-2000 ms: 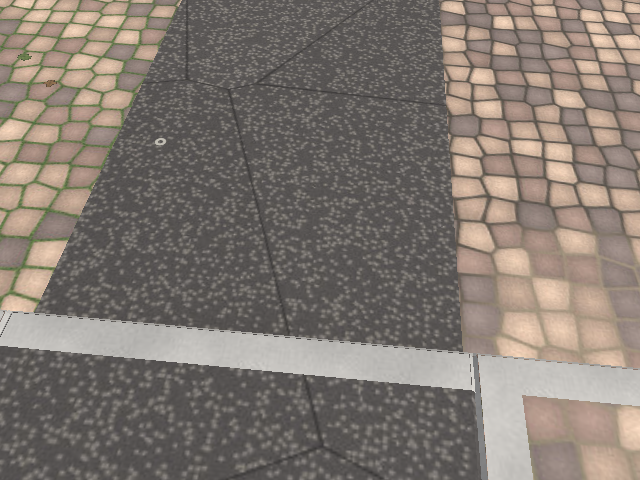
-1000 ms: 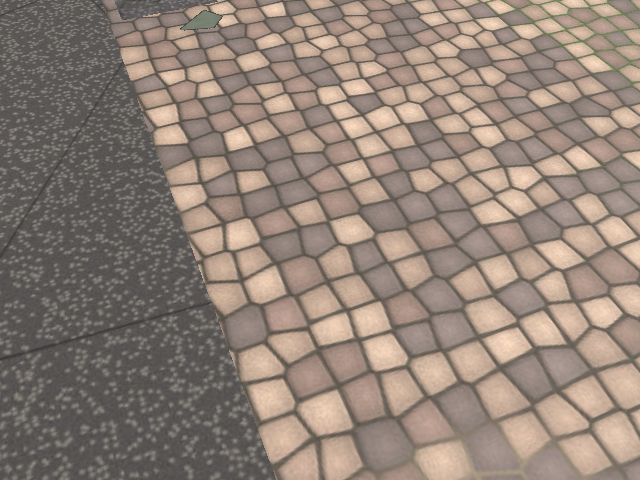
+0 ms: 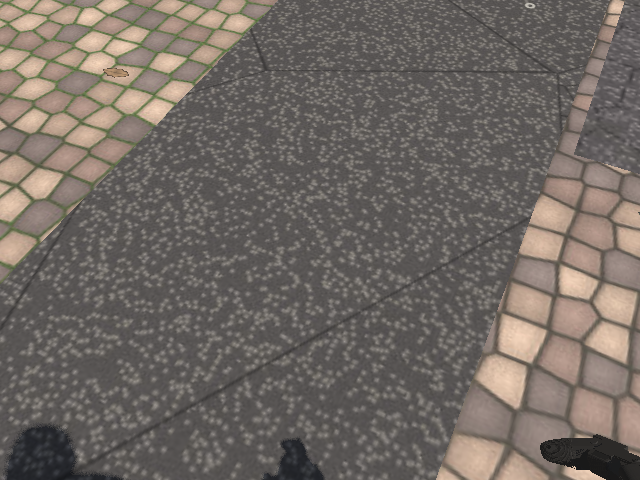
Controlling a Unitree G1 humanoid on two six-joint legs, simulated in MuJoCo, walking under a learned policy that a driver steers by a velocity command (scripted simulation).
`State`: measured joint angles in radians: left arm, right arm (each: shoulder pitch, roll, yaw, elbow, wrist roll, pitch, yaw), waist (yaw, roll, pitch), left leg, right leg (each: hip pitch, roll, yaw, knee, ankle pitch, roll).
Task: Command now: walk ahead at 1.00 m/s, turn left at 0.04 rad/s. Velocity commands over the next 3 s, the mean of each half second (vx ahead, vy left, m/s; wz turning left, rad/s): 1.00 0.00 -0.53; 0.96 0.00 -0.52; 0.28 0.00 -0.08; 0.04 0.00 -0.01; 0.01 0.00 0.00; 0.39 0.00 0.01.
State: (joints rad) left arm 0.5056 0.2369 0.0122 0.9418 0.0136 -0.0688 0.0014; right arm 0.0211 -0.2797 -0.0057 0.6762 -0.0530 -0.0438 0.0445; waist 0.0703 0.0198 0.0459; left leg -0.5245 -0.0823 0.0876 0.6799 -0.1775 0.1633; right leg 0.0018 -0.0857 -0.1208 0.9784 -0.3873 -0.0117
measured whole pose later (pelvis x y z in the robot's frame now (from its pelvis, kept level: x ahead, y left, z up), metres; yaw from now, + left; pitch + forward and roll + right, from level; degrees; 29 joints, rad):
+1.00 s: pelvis +0.93 -0.19 +0.03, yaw -35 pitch +1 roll +2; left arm 0.21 0.32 0.04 0.76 0.04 -0.06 -0.02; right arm 0.36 -0.29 -0.04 0.82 -0.04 -0.10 0.01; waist -0.02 -0.04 0.02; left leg -0.23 -0.04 0.05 0.44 -0.23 0.03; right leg -0.50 0.04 0.07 1.23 -0.33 -0.08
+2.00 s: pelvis +1.24 -0.35 +0.03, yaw -36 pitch -1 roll +0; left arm 0.17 0.22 0.05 0.97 0.00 0.01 0.04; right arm 0.19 -0.21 -0.03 0.96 0.00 -0.02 -0.03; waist 0.00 0.00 0.03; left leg -0.23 0.00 -0.02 0.55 -0.31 0.00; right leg -0.26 0.01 0.05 0.54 -0.27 0.01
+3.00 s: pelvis +1.27 -0.43 +0.03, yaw -35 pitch +2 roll -1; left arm 0.35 0.19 0.05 1.05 0.04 -0.09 0.00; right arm 0.23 -0.24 -0.07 0.97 -0.04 -0.05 0.03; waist 0.03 0.05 -0.04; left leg -0.50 0.03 -0.05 1.11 -0.29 0.10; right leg -0.21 0.01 -0.09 0.50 -0.34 -0.04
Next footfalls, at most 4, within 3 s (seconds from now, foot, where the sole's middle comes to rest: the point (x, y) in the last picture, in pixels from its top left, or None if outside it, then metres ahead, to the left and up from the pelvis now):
0.40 right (418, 422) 0.57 -0.12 -0.74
0.82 left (417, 250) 1.02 -0.13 -0.74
1.22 right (546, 201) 1.21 -0.48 -0.74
1.56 left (462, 164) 1.33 -0.27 -0.74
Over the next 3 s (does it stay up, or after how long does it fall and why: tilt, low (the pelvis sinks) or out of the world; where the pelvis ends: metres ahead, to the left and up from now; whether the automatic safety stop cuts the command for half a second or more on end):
stays up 1.27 -0.43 0.03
